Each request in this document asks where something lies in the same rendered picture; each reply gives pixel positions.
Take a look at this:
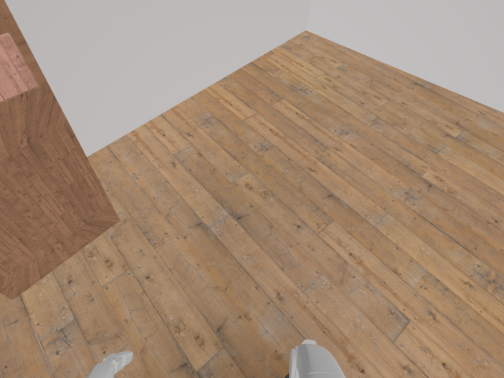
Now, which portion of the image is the cabinet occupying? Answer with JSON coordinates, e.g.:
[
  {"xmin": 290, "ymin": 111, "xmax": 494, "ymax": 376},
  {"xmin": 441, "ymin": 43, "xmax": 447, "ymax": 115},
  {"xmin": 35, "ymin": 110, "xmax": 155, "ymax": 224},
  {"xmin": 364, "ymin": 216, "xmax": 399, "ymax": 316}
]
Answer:
[{"xmin": 0, "ymin": 0, "xmax": 120, "ymax": 300}]

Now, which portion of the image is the robot right thigh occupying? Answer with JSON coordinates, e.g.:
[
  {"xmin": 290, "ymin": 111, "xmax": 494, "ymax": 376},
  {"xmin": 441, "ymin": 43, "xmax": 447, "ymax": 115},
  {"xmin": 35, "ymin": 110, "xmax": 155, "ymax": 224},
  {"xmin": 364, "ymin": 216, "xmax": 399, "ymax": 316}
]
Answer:
[{"xmin": 289, "ymin": 343, "xmax": 346, "ymax": 378}]

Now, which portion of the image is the drawer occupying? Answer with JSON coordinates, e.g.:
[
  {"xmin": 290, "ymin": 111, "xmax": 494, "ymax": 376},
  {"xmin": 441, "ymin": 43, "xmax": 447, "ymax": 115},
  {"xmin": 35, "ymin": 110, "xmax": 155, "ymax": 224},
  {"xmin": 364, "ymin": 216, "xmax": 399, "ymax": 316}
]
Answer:
[{"xmin": 0, "ymin": 33, "xmax": 38, "ymax": 102}]

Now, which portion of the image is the robot left hand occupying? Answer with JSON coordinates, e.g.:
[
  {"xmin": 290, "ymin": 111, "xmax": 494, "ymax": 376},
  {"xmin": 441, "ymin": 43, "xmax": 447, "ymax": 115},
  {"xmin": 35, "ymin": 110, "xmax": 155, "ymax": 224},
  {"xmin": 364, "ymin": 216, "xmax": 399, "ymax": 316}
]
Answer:
[{"xmin": 87, "ymin": 351, "xmax": 133, "ymax": 378}]

